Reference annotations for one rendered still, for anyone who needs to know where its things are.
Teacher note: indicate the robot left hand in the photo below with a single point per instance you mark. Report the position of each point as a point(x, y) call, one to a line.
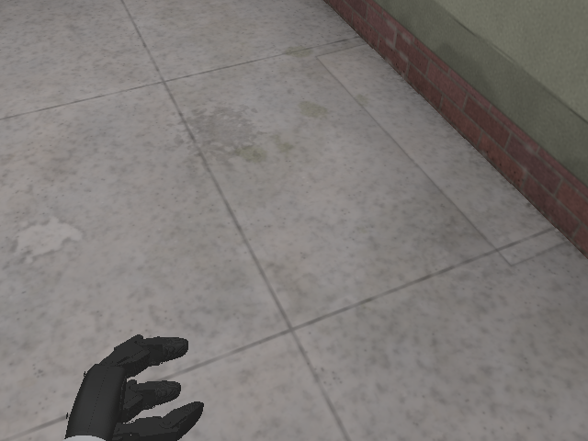
point(105, 400)

